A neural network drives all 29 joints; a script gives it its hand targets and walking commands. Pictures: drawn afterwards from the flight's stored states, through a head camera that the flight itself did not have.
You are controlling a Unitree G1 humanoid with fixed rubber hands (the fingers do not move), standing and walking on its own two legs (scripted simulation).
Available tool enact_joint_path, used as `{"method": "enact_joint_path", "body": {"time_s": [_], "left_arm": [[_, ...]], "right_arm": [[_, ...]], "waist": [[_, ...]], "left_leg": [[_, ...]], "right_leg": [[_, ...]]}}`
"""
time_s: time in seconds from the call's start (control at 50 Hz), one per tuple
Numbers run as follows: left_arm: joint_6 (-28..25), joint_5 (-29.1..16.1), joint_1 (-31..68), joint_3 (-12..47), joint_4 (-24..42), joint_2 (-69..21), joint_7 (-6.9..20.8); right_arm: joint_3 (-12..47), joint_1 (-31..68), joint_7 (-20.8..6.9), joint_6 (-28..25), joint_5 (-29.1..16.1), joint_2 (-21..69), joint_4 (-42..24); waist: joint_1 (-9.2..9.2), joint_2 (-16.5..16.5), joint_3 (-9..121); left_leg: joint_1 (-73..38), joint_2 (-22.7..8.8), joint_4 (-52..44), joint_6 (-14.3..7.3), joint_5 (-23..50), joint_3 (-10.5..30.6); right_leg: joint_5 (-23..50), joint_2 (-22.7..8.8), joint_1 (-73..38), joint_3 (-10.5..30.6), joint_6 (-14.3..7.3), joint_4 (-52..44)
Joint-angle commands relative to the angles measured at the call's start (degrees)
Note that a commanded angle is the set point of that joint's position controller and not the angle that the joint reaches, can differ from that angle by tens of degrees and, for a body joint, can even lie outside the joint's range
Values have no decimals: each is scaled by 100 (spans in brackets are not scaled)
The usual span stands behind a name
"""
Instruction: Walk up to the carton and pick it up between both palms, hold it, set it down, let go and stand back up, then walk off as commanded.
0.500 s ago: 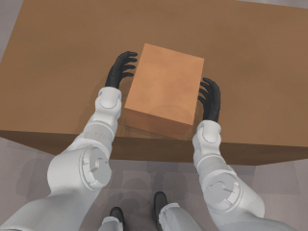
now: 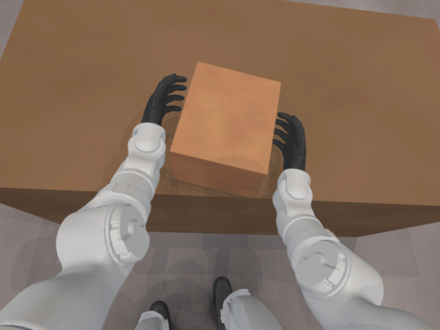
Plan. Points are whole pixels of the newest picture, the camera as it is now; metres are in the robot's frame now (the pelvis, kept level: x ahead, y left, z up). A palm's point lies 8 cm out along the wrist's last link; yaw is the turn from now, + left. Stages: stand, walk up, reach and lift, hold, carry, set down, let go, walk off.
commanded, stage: set down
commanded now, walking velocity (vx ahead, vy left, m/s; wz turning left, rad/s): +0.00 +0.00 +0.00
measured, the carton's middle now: (224, 133) +0.48 -0.08 -0.05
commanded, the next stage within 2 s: none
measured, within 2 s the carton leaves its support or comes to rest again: neither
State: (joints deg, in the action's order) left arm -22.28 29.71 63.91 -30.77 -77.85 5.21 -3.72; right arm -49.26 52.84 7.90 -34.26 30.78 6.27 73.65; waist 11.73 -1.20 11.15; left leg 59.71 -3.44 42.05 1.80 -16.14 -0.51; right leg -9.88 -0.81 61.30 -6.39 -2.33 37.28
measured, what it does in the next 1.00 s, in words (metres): stands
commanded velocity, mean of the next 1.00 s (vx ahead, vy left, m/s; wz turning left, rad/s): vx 0.00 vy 0.00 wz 0.00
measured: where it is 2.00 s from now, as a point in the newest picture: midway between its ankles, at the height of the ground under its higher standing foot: (194, 329)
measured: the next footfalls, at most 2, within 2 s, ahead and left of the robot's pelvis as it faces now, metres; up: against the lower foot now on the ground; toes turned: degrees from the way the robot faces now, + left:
none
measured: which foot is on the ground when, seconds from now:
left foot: down 0.00-1.00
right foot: down 0.00-1.00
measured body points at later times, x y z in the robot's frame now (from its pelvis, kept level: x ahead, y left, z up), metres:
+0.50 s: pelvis -0.03 +0.01 -0.03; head +0.12 +0.03 +0.40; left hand +0.50 +0.08 +0.01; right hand +0.41 -0.23 +0.01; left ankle +0.00 +0.14 -0.70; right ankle +0.05 -0.10 -0.70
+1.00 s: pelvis +0.00 +0.01 +0.01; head +0.09 +0.02 +0.45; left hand +0.51 +0.06 +0.10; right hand +0.42 -0.26 +0.10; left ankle +0.00 +0.14 -0.70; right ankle +0.05 -0.10 -0.70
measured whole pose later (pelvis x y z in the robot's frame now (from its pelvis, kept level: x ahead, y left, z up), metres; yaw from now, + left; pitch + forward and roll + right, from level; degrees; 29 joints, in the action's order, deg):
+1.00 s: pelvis +0.00 +0.01 +0.01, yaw -3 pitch +23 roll -1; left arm -11.5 -6.0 66.0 0.0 -84.7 11.8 -2.7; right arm -11.9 58.7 9.5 -13.3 -8.5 -8.4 75.9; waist 10.8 -1.4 13.5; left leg 46.1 -2.3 41.0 1.2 -17.8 -0.6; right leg -9.9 0.7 49.2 -2.0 -1.0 36.2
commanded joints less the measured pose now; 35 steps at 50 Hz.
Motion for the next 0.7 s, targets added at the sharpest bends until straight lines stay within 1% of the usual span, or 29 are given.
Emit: {"method": "enact_joint_path", "body": {"time_s": [0.0,0.02,0.04,0.06,0.1,0.14,0.16,0.18,0.2,0.22,0.24,0.26,0.28,0.3,0.32,0.34,0.36,0.38,0.4,0.42,0.46,0.5,0.52,0.58,0.6,0.62,0.64,0.66,0.68], "left_arm": [[-181,-704,1851,903,7,-86,-209],[-197,-904,1948,1061,-71,103,-273],[-193,-1110,2087,1211,-121,9,-265],[-225,-1302,2229,1362,-107,202,-295],[-256,-1562,2283,1473,-212,538,-349],[-277,-1872,2628,1676,50,844,-400],[-231,-1966,2624,1892,-195,601,-395],[-225,-2080,2760,1885,-48,1036,-450],[-212,-2282,2871,2147,-100,782,-446],[-187,-2340,2958,2117,-171,785,-449],[-161,-2558,3093,2341,69,880,-482],[-87,-2578,2991,2320,-395,844,-432],[-115,-2638,3055,2322,-277,932,-429],[-85,-2881,3047,2557,-111,1047,-447],[-35,-2934,3060,2717,-368,965,-406],[-15,-2986,3150,2670,-356,1114,-382],[-19,-3145,3262,2782,-28,1171,-397],[80,-3275,3383,2890,-290,1135,-396],[163,-3475,3407,2893,-397,1359,-398],[263,-3422,3464,3048,-451,1468,-366],[426,-3638,3568,3313,-231,1421,-374],[576,-3903,3677,3607,-394,1311,-305],[613,-3962,3556,3510,-39,1476,-287],[747,-4303,3693,3774,305,1401,-220],[795,-4346,3687,3813,272,1310,-224],[872,-4251,3346,3764,334,1174,-171],[900,-4186,3320,3848,253,1111,-148],[944,-4166,3175,3883,336,984,-97],[1051,-3938,2661,3833,141,763,-7]], "right_arm": [[1036,1675,59,-24,-558,-169,53],[1101,1726,110,-21,-809,-321,75],[1222,1984,168,32,-873,-265,-75],[1300,2029,221,1,-1065,-588,-28],[1485,1959,309,66,-1276,-892,206],[1672,2199,362,101,-1552,-1282,-75],[1672,2306,373,185,-1602,-1023,229],[1703,2325,379,212,-1723,-1484,54],[1772,2463,409,264,-1823,-1461,331],[1786,2552,416,322,-1857,-1350,327],[1867,2786,391,347,-2158,-1651,75],[2002,2649,409,448,-2133,-1401,394],[2060,2707,391,519,-2161,-1301,129],[2179,2903,358,574,-2399,-1747,-91],[2231,2799,360,709,-2456,-1643,326],[2325,2885,354,790,-2475,-1583,44],[2464,3066,309,835,-2628,-1698,-271],[2471,3231,300,1013,-2726,-1854,-154],[2726,3488,243,1184,-3009,-1865,-485],[2706,3179,256,1376,-2921,-1869,-278],[2805,3349,218,1672,-3147,-2068,-285],[2838,3299,193,1921,-3180,-2189,-1],[3021,3308,150,1950,-3356,-2201,-398],[3188,3462,134,2071,-3556,-2391,-941],[3104,3536,144,2127,-3521,-2455,-902],[3315,3180,150,2137,-3674,-2337,-835],[3205,3075,154,2096,-3547,-2432,-544],[3300,3032,135,2109,-3551,-2412,-371],[3535,2467,133,2060,-3642,-2221,-35]], "waist": [[-8,-674,4501],[87,-616,4578],[57,-477,4586],[146,-595,4823],[145,-596,4845],[65,-720,5678],[193,-717,5149],[99,-767,5708],[228,-865,5585],[130,-889,5540],[116,-1129,5992],[114,-801,5336],[-62,-787,5605],[21,-826,5935],[21,-925,5327],[-148,-770,5419],[-115,-756,5825],[-102,-828,5502],[-412,-553,5377],[-130,-488,5074],[-226,-697,5062],[49,-634,4675],[-108,-566,4893],[100,-496,5140],[186,-578,4933],[97,-586,4860],[204,-855,4856],[242,-829,4678],[177,-886,4269]], "left_leg": [[-1809,423,242,197,1713,-272],[-1521,509,151,160,1583,-303],[-1339,546,227,152,1460,-256],[-1223,566,291,190,1443,-271],[-1162,568,408,279,1477,-226],[-1459,572,502,346,1779,-277],[-1444,535,580,356,1581,-202],[-1658,537,700,406,1878,-289],[-1816,488,790,468,1920,-197],[-1888,490,844,469,1800,-244],[-2028,521,915,528,2029,-223],[-1762,495,854,457,1561,-208],[-1689,540,824,393,1447,-249],[-1809,551,847,426,1485,-262],[-1612,526,826,377,964,-182],[-1603,526,768,309,714,-225],[-1551,552,834,349,709,-234],[-1390,535,683,302,356,-179],[-1135,570,627,234,59,-263],[-1169,563,477,174,-340,-231],[-1325,526,287,201,-572,-220],[-1503,471,197,234,-877,-74],[-1642,477,213,219,-639,-93],[-1885,503,241,257,37,-71],[-2019,496,172,253,189,-26],[-2255,485,183,252,527,25],[-2694,432,195,388,961,119],[-3072,374,150,425,1300,243],[-3466,341,152,472,1608,261]], "right_leg": [[2791,199,-2971,126,306,332],[2892,190,-3181,217,363,344],[2947,138,-3243,263,401,455],[3000,145,-3268,296,398,565],[3153,164,-3263,317,429,744],[3267,211,-3310,296,387,794],[2887,263,-2925,261,367,806],[3058,353,-2978,219,344,845],[2759,391,-2675,203,333,867],[2517,396,-2490,160,292,795],[2553,394,-2505,163,249,866],[2213,396,-2395,143,279,782],[2171,340,-2618,227,263,816],[2285,361,-2686,246,280,898],[1753,304,-2353,289,250,860],[1521,303,-2373,296,268,807],[1509,273,-2567,347,261,892],[1102,268,-2431,355,246,824],[597,179,-2675,622,267,666],[369,154,-2698,617,276,605],[185,159,-2698,629,217,502],[17,172,-2473,415,202,542],[172,166,-2637,485,201,490],[990,253,-2769,374,189,509],[1150,288,-2727,314,203,470],[1428,304,-2840,316,184,427],[1546,330,-2570,185,169,425],[1571,396,-2435,163,173,288],[1709,415,-2365,113,150,215]]}}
